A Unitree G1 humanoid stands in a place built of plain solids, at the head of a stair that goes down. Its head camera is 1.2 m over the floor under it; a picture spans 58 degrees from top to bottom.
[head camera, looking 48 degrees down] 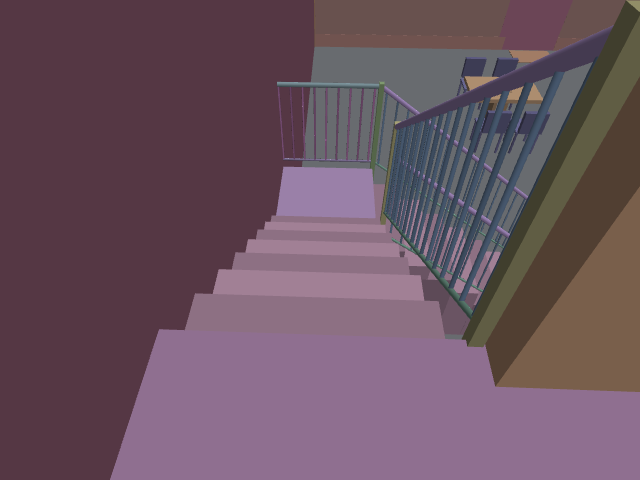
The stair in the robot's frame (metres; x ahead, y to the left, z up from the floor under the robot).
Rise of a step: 0.21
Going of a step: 0.29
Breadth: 0.96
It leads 2 degrees to the right of straight ahead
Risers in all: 8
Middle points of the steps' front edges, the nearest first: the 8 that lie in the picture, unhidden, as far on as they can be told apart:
0.68 0.02 0.00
0.97 0.01 -0.21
1.26 0.00 -0.43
1.55 -0.01 -0.64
1.84 -0.02 -0.86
2.13 -0.03 -1.07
2.42 -0.04 -1.29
2.71 -0.05 -1.50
